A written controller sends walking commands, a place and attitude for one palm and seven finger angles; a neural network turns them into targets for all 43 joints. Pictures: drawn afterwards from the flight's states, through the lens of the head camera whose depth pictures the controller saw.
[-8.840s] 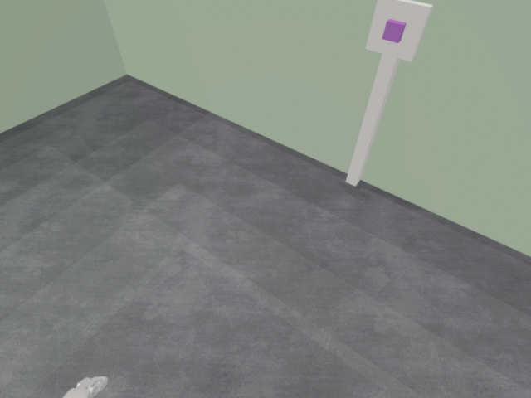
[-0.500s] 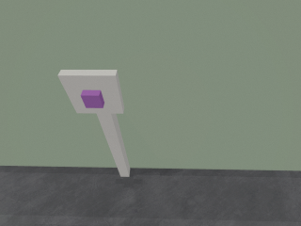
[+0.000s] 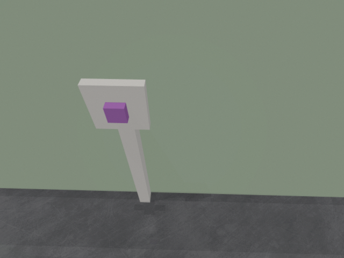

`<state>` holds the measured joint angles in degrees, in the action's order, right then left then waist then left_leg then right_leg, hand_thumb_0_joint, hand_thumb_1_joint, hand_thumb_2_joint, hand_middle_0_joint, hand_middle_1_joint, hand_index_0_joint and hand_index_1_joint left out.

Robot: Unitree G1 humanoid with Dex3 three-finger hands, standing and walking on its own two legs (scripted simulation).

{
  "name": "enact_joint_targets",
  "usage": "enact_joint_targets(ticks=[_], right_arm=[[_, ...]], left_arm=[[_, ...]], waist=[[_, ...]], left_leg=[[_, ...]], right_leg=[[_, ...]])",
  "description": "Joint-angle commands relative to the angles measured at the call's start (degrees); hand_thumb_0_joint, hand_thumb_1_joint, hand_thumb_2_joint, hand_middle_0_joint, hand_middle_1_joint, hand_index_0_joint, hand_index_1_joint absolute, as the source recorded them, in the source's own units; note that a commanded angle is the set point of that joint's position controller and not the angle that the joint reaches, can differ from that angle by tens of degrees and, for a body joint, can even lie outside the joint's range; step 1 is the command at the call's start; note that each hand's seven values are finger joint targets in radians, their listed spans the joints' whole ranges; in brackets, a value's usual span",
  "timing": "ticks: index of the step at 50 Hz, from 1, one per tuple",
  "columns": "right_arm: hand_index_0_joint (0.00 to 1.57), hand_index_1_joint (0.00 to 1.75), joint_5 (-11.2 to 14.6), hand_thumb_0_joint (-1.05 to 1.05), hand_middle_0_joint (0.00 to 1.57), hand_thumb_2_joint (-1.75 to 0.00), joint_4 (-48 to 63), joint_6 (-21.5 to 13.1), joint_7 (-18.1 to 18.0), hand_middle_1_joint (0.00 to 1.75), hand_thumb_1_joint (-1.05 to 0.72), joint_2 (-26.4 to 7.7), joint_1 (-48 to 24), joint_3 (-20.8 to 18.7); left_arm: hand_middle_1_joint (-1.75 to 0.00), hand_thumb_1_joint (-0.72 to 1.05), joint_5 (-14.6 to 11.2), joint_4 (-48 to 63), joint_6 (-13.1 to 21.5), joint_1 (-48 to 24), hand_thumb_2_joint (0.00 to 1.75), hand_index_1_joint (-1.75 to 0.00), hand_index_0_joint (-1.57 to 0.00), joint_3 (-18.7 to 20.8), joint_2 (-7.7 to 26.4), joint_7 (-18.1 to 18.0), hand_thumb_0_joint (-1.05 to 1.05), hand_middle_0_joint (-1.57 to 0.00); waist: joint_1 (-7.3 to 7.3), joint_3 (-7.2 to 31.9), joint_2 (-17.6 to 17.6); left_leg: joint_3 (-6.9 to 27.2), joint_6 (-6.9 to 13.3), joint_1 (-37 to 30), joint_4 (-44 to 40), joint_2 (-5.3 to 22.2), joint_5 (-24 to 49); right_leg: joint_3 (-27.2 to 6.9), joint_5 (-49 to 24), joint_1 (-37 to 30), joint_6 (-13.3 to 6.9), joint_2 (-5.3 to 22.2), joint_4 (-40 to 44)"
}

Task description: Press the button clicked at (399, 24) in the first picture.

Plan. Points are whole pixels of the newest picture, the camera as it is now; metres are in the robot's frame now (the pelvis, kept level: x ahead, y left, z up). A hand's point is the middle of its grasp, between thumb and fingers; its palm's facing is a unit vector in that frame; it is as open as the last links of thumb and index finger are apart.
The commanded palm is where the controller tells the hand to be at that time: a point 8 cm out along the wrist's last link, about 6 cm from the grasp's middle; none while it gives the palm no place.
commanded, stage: raise the hand and make a fist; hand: left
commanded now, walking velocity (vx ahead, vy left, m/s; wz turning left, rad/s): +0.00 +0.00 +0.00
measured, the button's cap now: (116, 112) +0.50 +0.20 +0.04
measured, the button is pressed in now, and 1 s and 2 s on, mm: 0 0 0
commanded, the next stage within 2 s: aim a knuckle at the button in 2.00 s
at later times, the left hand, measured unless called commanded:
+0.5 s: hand out of the picture +0.12 +0.18 -0.07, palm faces +0.18 -0.98 -0.05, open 4.9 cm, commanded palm +0.12 +0.22 -0.04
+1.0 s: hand (89, 239) +0.16 +0.19 -0.01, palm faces +0.08 -0.99 -0.07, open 3.1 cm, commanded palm +0.13 +0.24 +0.00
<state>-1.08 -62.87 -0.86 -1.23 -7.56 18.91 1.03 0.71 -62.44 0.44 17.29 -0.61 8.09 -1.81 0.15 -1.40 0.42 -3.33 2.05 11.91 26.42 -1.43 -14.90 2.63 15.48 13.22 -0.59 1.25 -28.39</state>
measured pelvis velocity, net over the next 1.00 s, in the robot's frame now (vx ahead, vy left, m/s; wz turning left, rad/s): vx -0.03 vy -0.01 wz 0.03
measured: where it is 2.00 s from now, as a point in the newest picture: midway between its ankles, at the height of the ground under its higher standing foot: outside the picture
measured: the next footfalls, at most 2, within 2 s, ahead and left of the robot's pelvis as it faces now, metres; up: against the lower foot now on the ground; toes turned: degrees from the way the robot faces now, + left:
none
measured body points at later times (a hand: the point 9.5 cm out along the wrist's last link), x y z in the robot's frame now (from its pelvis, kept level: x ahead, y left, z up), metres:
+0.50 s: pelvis +0.00 -0.03 -0.08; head +0.05 +0.00 +0.37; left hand +0.11 +0.23 -0.06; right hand +0.27 -0.25 -0.10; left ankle -0.01 +0.10 -0.74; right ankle +0.00 -0.11 -0.74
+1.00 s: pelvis -0.03 -0.01 -0.07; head +0.03 -0.01 +0.37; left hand +0.15 +0.24 -0.01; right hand +0.12 -0.27 -0.16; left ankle -0.01 +0.10 -0.74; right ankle +0.00 -0.11 -0.74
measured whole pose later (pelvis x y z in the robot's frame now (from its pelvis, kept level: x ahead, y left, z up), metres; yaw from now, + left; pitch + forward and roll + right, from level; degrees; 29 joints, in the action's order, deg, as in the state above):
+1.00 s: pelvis -0.03 -0.01 -0.07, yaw +2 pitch +13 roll -2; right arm 1.9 -31.8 -9.9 -3.3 -14.8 17.6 -2.1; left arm -16.6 5.8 24.5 30.5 11.2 12.8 13.2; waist 1.2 7.3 1.7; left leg 0.3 0.9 46.9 61.9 1.0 -28.2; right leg 6.3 27.5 45.2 -2.1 0.3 -59.3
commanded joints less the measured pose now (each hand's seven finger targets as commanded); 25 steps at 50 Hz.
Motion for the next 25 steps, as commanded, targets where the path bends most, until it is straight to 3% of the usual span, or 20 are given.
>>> enact_joint_targets(ticks=[1, 2, 3, 4, 5, 6, 7, 8, 9, 11, 12, 13, 15, 16, 18, 21, 22, 23, 24, 25], right_arm=[[0.20, 0.30, 3.5, 0.00, 0.20, -0.90, 26.1, -10.0, -2.5, 0.30, -0.90, -18.0, -3.5, -2.9], [0.20, 0.30, 3.3, 0.00, 0.20, -0.90, 21.9, -15.6, -4.5, 0.30, -0.90, -12.2, -8.5, -0.6], [0.20, 0.30, 3.1, 0.00, 0.20, -0.90, 17.6, -17.0, -4.6, 0.30, -0.90, -12.8, -7.8, -1.9], [0.20, 0.30, 3.9, 0.00, 0.20, -0.90, 17.1, -16.9, -3.7, 0.30, -0.90, -9.8, -6.0, -2.0], [0.20, 0.30, 4.5, 0.00, 0.20, -0.90, 21.7, -17.4, -3.6, 0.30, -0.90, -11.9, -7.3, -2.1], [0.20, 0.30, 4.0, 0.00, 0.20, -0.90, 23.0, -18.3, -3.8, 0.30, -0.90, -13.5, -7.7, -3.0], [0.20, 0.30, 3.0, 0.00, 0.20, -0.90, 24.2, -18.9, -3.6, 0.30, -0.90, -13.7, -7.6, -3.7], [0.20, 0.30, 2.4, 0.00, 0.20, -0.90, 25.9, -18.7, -3.1, 0.30, -0.90, -13.9, -7.7, -4.3], [0.20, 0.30, 2.0, 0.00, 0.20, -0.90, 27.3, -18.3, -2.4, 0.30, -0.90, -13.3, -7.8, -5.0], [0.20, 0.30, 1.4, 0.00, 0.20, -0.90, 30.6, -17.4, -0.8, 0.30, -0.90, -12.9, -10.4, -6.3], [0.20, 0.30, 1.3, 0.00, 0.20, -0.90, 32.4, -16.9, 0.0, 0.30, -0.90, -12.8, -11.5, -6.9], [0.20, 0.30, 1.6, 0.00, 0.20, -0.90, 33.7, -16.0, 1.2, 0.30, -0.90, -12.9, -11.7, -7.6], [0.20, 0.30, 1.3, 0.00, 0.20, -0.90, 37.2, -15.0, 2.5, 0.30, -0.90, -13.1, -14.3, -8.1], [0.20, 0.30, 1.3, 0.00, 0.20, -0.90, 38.4, -14.4, 2.5, 0.30, -0.90, -12.6, -14.3, -8.1], [0.20, 0.30, 0.9, 0.00, 0.20, -0.90, 40.5, -12.9, 2.3, 0.30, -0.90, -12.0, -14.7, -7.9], [0.20, 0.30, 1.0, 0.00, 0.20, -0.90, 42.7, -12.1, 1.8, 0.30, -0.90, -10.3, -12.6, -7.3], [0.20, 0.30, 0.9, 0.00, 0.20, -0.90, 42.4, -12.1, 1.3, 0.30, -0.90, -10.2, -11.5, -7.1], [0.20, 0.30, 0.5, 0.00, 0.20, -0.90, 42.1, -12.1, 0.8, 0.30, -0.90, -10.8, -10.4, -6.5], [0.20, 0.30, 0.6, 0.00, 0.20, -0.90, 41.0, -12.2, 0.2, 0.30, -0.90, -10.9, -9.7, -6.7], [0.20, 0.30, 0.7, 0.00, 0.20, -0.90, 40.3, -12.8, -0.2, 0.30, -0.90, -11.2, -9.5, -6.2]], left_arm=[[-0.33, 0.90, -11.6, 89.4, 14.0, -35.3, 0.90, -0.33, -0.23, 7.8, 19.6, -2.3, 0.00, -0.23], [-0.36, 0.90, -6.9, 75.2, 10.9, -11.1, 0.90, -0.36, -0.25, 7.7, 16.3, -4.8, 0.00, -0.25], [-0.39, 0.90, -8.1, 68.1, 8.2, -8.2, 0.90, -0.39, -0.28, 4.9, 10.9, -7.8, 0.00, -0.28], [-0.42, 0.90, -8.0, 56.5, 2.4, 8.6, 0.90, -0.42, -0.31, -2.2, -1.6, -7.9, 0.00, -0.31], [-0.45, 0.90, -10.8, 67.8, 3.1, 2.1, 0.90, -0.45, -0.34, -3.6, -2.2, -6.6, 0.00, -0.34], [-0.48, 0.90, -10.2, 69.7, 5.4, 1.2, 0.90, -0.48, -0.36, -2.2, 0.3, -5.8, 0.00, -0.36], [-0.51, 0.90, -9.2, 67.9, 8.1, 2.9, 0.90, -0.51, -0.39, -1.2, 0.7, -5.1, 0.00, -0.39], [-0.54, 0.90, -9.2, 61.4, 9.7, 9.0, 0.90, -0.54, -0.42, -0.3, -0.9, -3.7, 0.00, -0.42], [-0.57, 0.90, -9.6, 57.1, 12.3, 14.6, 0.90, -0.57, -0.45, 0.8, -2.1, -1.6, 0.00, -0.45], [-0.63, 0.90, -11.6, 53.5, 19.5, 26.4, 0.90, -0.63, -0.50, 3.7, -2.8, 4.6, 0.00, -0.50], [-0.66, 0.90, -12.8, 54.5, 23.3, 29.7, 0.90, -0.66, -0.53, 5.3, -2.0, 8.2, 0.00, -0.53], [-0.69, 0.90, -13.5, 53.3, 26.5, 32.5, 0.90, -0.69, -0.56, 9.1, 1.0, 11.9, 0.00, -0.56], [-0.75, 0.90, -14.2, 56.7, 33.1, 29.4, 0.90, -0.75, -0.61, 11.9, 4.9, 18.4, 0.00, -0.61], [-0.78, 0.90, -13.8, 58.9, 34.4, 28.4, 0.90, -0.78, -0.64, 15.2, 7.9, 19.3, 0.00, -0.64], [-0.84, 0.90, -13.7, 67.0, 34.6, 25.6, 0.90, -0.84, -0.69, 17.4, 10.9, 19.0, 0.00, -0.69], [-0.93, 0.90, -15.9, 79.7, 35.9, 17.8, 0.90, -0.93, -0.78, 16.0, 8.9, 16.6, 0.00, -0.78], [-0.96, 0.90, -16.5, 83.4, 36.9, 15.2, 0.90, -0.96, -0.81, 15.9, 9.1, 15.7, 0.00, -0.81], [-0.99, 0.90, -17.0, 88.5, 38.4, 9.1, 0.90, -0.99, -0.83, 14.2, 9.2, 15.6, 0.00, -0.83], [-1.02, 0.90, -16.9, 88.6, 39.4, 8.0, 0.90, -1.02, -0.86, 13.6, 8.8, 15.8, 0.00, -0.86], [-1.05, 0.90, -16.9, 88.0, 40.3, 7.3, 0.90, -1.05, -0.89, 10.1, 6.4, 16.9, 0.00, -0.89]], waist=[[6.15, 25.8, 6.7], [-0.24, 23.5, 13.4], [1.54, 18.7, 12.8], [1.55, 10.4, 9.0], [1.79, 3.6, 7.9], [3.00, 4.0, 4.0], [3.68, 1.6, -0.8], [2.95, 0.9, -7.3], [1.08, 1.2, -14.3], [-2.60, 3.8, -20.2], [-3.94, 5.9, -20.2], [-5.34, 7.9, -16.0], [-4.65, 12.0, -7.4], [-5.61, 14.7, -4.8], [-6.34, 18.0, 2.9], [-3.76, 22.4, 10.9], [-2.29, 23.5, 11.1], [0.53, 23.5, 8.2], [1.62, 23.4, 6.7], [3.10, 21.9, 5.9]], left_leg=[[4.2, 0.0, -10.0, -2.0, 1.0, 10.2], [2.9, -0.4, -11.2, -2.9, 3.0, 14.2], [3.5, -2.4, -5.3, -2.6, 3.6, 10.2], [5.1, -1.9, -0.7, -3.0, 3.7, 7.1], [6.5, -1.9, 2.8, -2.2, 3.4, 5.2], [6.5, -1.4, 3.4, 0.5, 3.1, 4.0], [6.7, -1.2, 6.3, 3.4, 2.3, 3.8], [6.5, -0.9, 9.6, 6.2, 1.8, 4.2], [6.1, -1.3, 13.3, 9.0, 1.7, 4.8], [4.7, -2.1, 20.9, 14.4, 1.0, 4.9], [3.9, -2.5, 23.1, 16.6, 0.5, 5.4], [3.2, -3.2, 23.8, 18.5, -0.1, 7.5], [2.2, -3.5, 25.9, 23.6, -0.7, 9.7], [1.6, -2.9, 27.9, 25.2, -0.9, 10.1], [1.0, -2.4, 28.8, 27.1, -0.7, 10.2], [2.0, -1.5, 26.0, 30.0, 0.0, 10.4], [2.7, -1.2, 25.7, 31.5, 0.5, 9.9], [3.9, -0.8, 26.6, 33.5, 0.9, 8.7], [4.4, -0.6, 27.1, 34.8, 1.3, 7.1], [4.9, -0.3, 28.2, 35.9, 1.6, 5.6]], right_leg=[[-2.6, -13.5, -3.8, -1.3, 0.8, 1.3], [-0.9, -6.9, -2.6, -2.7, -1.1, -2.0], [1.2, -3.0, 0.2, -1.9, -0.9, -2.5], [2.0, -2.1, 3.9, -1.4, -0.5, -2.1], [2.7, -2.7, 5.1, -1.2, 0.0, -2.0], [2.6, -1.8, 7.6, -0.9, -0.1, -1.6], [3.2, -0.6, 10.9, -0.8, -0.5, -2.4], [3.7, 0.3, 13.5, -0.6, -0.8, -3.5], [4.3, 0.7, 15.8, -0.4, -1.2, -6.1], [4.2, -2.1, 17.6, -0.4, -1.5, -12.1], [3.6, -5.5, 16.8, -0.4, -1.5, -14.7], [2.4, -10.4, 14.9, -0.9, -1.0, -17.2], [1.1, -17.8, 15.4, -1.0, -0.3, -22.8], [-0.2, -19.4, 15.1, -1.0, 0.0, -24.6], [-1.9, -18.1, 16.1, -1.5, -0.2, -26.9], [-2.9, -14.6, 20.2, -1.5, -0.9, -27.0], [-3.4, -14.0, 21.7, -1.2, -1.1, -26.8], [-3.9, -13.3, 24.1, -0.6, -1.4, -27.3], [-4.5, -11.1, 26.0, -0.4, -1.4, -26.6], [-4.3, -9.4, 28.1, -0.3, -1.5, -26.5]])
